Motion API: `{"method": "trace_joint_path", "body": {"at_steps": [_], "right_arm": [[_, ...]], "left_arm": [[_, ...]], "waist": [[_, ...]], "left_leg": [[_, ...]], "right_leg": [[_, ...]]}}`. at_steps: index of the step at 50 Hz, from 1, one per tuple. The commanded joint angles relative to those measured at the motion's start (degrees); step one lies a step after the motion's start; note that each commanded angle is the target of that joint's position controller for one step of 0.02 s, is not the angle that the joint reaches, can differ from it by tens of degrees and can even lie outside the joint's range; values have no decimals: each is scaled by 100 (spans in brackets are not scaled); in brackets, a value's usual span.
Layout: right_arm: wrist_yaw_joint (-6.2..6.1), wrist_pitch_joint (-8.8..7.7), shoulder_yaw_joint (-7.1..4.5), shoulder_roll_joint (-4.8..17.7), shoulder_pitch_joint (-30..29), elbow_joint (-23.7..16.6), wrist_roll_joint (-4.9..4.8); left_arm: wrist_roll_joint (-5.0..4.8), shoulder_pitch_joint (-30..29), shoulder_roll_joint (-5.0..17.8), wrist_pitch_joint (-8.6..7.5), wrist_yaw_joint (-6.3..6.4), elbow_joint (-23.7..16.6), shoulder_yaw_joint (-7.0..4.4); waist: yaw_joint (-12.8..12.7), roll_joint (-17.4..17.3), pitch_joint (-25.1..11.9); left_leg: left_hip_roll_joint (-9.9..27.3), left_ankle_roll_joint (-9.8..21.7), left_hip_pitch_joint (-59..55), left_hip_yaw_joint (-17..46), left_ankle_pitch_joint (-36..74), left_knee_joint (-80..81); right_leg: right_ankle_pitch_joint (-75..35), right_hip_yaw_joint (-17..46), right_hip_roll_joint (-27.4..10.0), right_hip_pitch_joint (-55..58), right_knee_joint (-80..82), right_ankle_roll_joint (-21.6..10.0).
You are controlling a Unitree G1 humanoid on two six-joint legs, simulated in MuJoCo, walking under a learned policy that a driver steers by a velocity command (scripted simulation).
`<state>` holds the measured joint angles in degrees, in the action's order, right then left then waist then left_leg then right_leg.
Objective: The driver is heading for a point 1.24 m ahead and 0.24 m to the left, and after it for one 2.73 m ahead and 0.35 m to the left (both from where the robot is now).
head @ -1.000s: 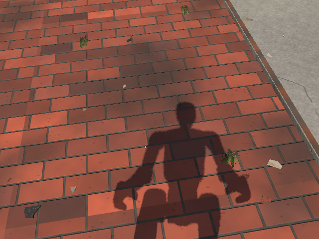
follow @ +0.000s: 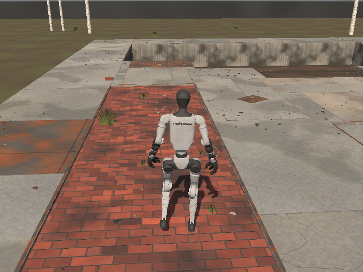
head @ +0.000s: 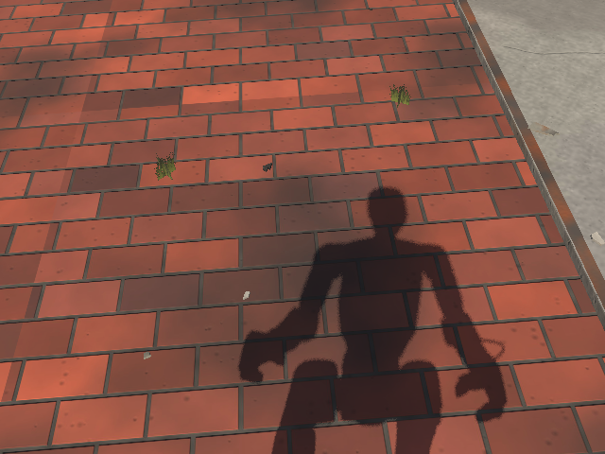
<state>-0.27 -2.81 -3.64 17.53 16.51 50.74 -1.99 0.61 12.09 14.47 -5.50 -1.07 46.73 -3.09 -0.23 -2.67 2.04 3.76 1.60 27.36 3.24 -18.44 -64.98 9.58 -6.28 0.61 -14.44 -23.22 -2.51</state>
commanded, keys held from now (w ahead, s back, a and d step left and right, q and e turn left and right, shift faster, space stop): w+q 0.02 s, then q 0.52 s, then no key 0.46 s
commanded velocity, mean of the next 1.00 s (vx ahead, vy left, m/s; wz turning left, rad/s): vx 0.13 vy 0.00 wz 0.40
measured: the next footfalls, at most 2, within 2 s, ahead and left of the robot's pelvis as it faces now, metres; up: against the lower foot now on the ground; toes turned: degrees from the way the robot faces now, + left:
left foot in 0.32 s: +0.27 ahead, +0.14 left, +0.00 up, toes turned +18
right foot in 0.80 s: +0.34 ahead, -0.09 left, +0.00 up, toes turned +25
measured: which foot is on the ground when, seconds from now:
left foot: up 0.00-0.30, down 0.32-1.00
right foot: down 0.00-0.32, up 0.34-0.78, down 0.80-1.00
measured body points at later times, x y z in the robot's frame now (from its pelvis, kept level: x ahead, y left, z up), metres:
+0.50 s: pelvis +0.18 +0.04 -0.01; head +0.23 +0.08 +0.44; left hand +0.27 +0.35 -0.13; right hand +0.39 -0.20 -0.10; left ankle +0.25 +0.13 -0.74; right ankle +0.19 -0.12 -0.66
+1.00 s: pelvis +0.25 +0.02 -0.01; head +0.27 +0.01 +0.44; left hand +0.25 +0.30 -0.12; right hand +0.49 -0.17 -0.11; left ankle +0.21 +0.14 -0.74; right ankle +0.30 -0.10 -0.74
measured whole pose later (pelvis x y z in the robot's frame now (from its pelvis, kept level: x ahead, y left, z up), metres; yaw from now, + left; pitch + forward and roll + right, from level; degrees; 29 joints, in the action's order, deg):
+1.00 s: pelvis +0.25 +0.02 -0.01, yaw +24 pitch +0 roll +0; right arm -0.8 2.2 -3.2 15.9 9.4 41.0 0.9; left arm 0.7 10.1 14.0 -1.4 0.5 48.4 -1.7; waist -0.3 -1.7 1.3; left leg -1.8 -0.6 14.5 5.6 -13.3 -28.7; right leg 16.0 1.4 -0.3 -13.9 -29.9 0.7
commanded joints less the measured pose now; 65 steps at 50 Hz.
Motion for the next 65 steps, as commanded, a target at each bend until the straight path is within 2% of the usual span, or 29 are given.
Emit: {"method": "trace_joint_path", "body": {"at_steps": [1,4,8,11,14,15,16,17,18,19,21,22,24,28,32,36,39,40,41,42,43,46,48,50,51,53,61,63,65], "right_arm": [[-14,91,-116,230,105,-353,1],[-4,139,-124,177,-194,-569,99],[174,115,-48,0,-855,-879,160],[294,175,-108,157,-1003,-1102,163],[351,213,-273,494,-454,-1113,189],[315,187,-400,715,146,-969,180],[174,181,-551,1190,477,-954,193],[64,211,-576,1642,265,-1091,241],[141,160,-488,1482,200,-1335,309],[186,129,-445,1193,-133,-1452,264],[110,155,-324,760,-725,-1485,71],[59,190,-292,684,-853,-1520,116],[-5,225,-316,765,-853,-1593,246],[-139,288,-374,921,-728,-1642,189],[-175,369,-295,766,-816,-1651,240],[-130,423,-215,669,-756,-1583,286],[-117,467,-100,496,-753,-1505,213],[-117,445,-63,391,-521,-1447,236],[-99,400,-35,254,-126,-1418,312],[-96,350,-99,437,-491,-1552,281],[-104,333,-149,644,-687,-1522,303],[-85,414,-99,301,-771,-1406,306],[-48,429,-41,129,-773,-1327,288],[-71,463,-90,427,-812,-1355,281],[-73,479,-141,576,-783,-1245,246],[-47,454,-85,329,-694,-1170,284],[-101,335,-52,333,-709,-886,272],[-129,349,-56,349,-562,-744,246],[-151,336,-96,478,-442,-709,193]], "left_arm": [[23,-84,630,-153,37,-160,-170],[66,-192,792,-112,132,-79,-219],[-2,-122,993,56,291,-14,-266],[-141,-63,1130,206,332,60,-322],[-282,-317,1245,347,388,-21,-392],[-292,-372,1153,394,387,-55,-365],[-129,-52,992,381,348,-71,-300],[241,389,385,352,264,-222,-119],[80,556,630,296,175,-200,-104],[-163,42,937,290,148,-295,-181],[-73,-434,937,370,281,-312,-210],[-31,-448,992,438,325,-331,-239],[5,-329,888,494,334,-321,-237],[-9,-391,732,532,377,-325,-185],[-45,-552,733,566,362,-355,-171],[-68,-581,754,459,297,-391,-152],[-34,-221,670,363,181,-270,-128],[71,-171,917,343,165,-288,-159],[142,-270,1322,364,189,-367,-216],[206,-391,1112,376,181,-290,-165],[160,-656,894,348,181,-386,-106],[-38,-751,934,333,225,-305,-98],[-43,-513,825,353,196,-177,-53],[44,-236,771,293,115,-121,-11],[24,-84,800,276,87,-106,-17],[-11,-385,784,302,102,-86,-2],[-6,-382,678,428,172,137,40],[-27,-284,650,454,182,266,43],[-95,-317,679,433,205,269,27]], "waist": [[61,773,-151],[140,654,72],[-101,610,-6],[-86,668,-124],[293,751,-416],[601,526,-707],[673,-308,-1037],[27,-1535,-1473],[196,-919,-2665],[316,-325,-2183],[104,241,-1040],[-26,74,-859],[-122,-162,-868],[-40,-220,-1076],[93,-468,-903],[203,-572,-797],[-60,-441,-741],[25,-65,-716],[389,1112,-775],[285,1741,-504],[196,1462,-442],[162,1273,-480],[143,1141,-486],[-46,769,-568],[-178,356,-587],[5,402,-486],[-76,65,-279],[-58,65,-286],[11,43,146]], "left_leg": [[452,-62,831,311,530,28],[347,-227,949,168,1126,905],[131,-211,396,-411,2143,2358],[42,-51,371,-478,1832,2788],[-325,270,-311,-736,1134,3076],[-568,452,-1102,-800,1599,3614],[-89,745,-2276,85,3874,3872],[1207,1702,-3743,2144,6568,3362],[1793,2461,-4113,3466,5371,3886],[1540,2257,-3673,3059,3930,4265],[972,1569,-2293,2194,2339,4577],[791,1430,-1741,1990,2140,4673],[572,1344,-1319,1784,2342,4745],[486,1265,-1386,1763,2015,4675],[348,1118,-1069,1794,744,4759],[436,1109,-1216,2012,843,4554],[224,786,-1158,1930,1120,4168],[-36,483,-893,1670,824,3829],[-745,151,-490,899,-451,2951],[-874,-74,-416,418,-914,2806],[-661,-205,-681,401,-781,2526],[-486,-348,-1026,245,8,3065],[-477,-284,-1625,202,966,3876],[-195,-115,-2068,460,2097,3787],[-250,43,-1932,440,1805,3589],[-254,58,-1694,503,1528,3782],[-222,9,-1476,579,1437,3925],[-344,83,-1434,508,-45,4009],[-314,292,-1056,671,-1919,4161]], "right_leg": [[-753,1151,-1584,663,1529,-747],[-2576,327,-1489,572,1420,-758],[-3202,-389,-1341,688,1177,-652],[-3383,-423,-1584,1303,745,-584],[-4277,-463,-1613,1508,-453,-371],[-3987,-589,-1335,1342,-1446,-158],[-2237,-641,-900,400,-2909,254],[3003,-330,150,-1541,-4860,675],[3361,1054,311,-1907,-5771,683],[2770,1226,100,-2307,-5735,554],[1882,1181,-302,-2330,-4851,505],[1673,1198,-344,-1991,-4488,496],[1420,1108,-206,-1568,-4016,531],[1062,1168,-128,-1509,-3147,714],[765,1122,-203,-1208,-2583,776],[974,1017,-206,-823,-1844,668],[-1,864,-166,116,-105,382],[-507,1306,-675,514,179,172],[-1637,2215,-1615,787,279,-305],[-1381,2822,-2033,94,532,-967],[-1126,2684,-1863,-14,563,-989],[-1300,2060,-1373,249,260,-575],[-1173,1673,-992,184,97,-269],[-548,1475,-713,-11,-40,2],[-296,1229,-499,14,5,115],[-130,1046,-428,137,-208,191],[-100,935,-326,274,-290,240],[1108,779,-155,188,-308,206],[2391,753,-60,-311,-448,49]]}}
